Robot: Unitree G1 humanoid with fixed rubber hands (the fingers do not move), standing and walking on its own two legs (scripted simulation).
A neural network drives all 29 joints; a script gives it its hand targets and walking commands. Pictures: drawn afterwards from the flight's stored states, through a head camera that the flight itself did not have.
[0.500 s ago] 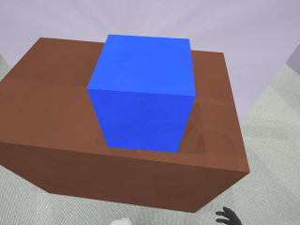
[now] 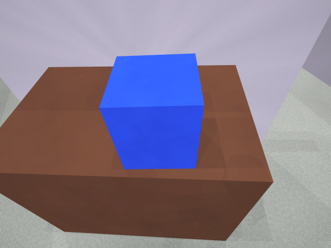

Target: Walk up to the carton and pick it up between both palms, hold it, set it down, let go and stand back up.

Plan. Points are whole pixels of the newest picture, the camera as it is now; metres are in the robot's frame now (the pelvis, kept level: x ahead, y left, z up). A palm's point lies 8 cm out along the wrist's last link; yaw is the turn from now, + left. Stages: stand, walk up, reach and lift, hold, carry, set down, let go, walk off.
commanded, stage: walk up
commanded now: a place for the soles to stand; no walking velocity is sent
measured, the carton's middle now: (157, 114) +0.46 +0.03 +0.08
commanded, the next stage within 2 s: none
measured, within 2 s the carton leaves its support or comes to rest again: neither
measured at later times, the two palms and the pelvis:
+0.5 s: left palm out of the picture +0.05 +0.30 -0.11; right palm out of the picture +0.11 -0.21 -0.10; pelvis +0.00 +0.04 +0.00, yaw +0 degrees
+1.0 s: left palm out of the picture +0.10 +0.28 -0.10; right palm out of the picture +0.08 -0.23 -0.11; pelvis +0.01 +0.02 +0.00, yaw -1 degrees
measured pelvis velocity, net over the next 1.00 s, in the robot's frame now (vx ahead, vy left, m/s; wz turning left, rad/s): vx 0.01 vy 0.02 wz -0.02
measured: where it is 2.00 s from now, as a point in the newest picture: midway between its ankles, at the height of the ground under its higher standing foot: outside the picture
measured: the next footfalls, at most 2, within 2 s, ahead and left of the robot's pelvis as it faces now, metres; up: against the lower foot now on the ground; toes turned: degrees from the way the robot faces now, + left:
left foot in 0.18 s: +0.03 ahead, +0.18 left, +0.00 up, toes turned -1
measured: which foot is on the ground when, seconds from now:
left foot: up 0.00-0.16, down 0.18-1.00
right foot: down 0.00-1.00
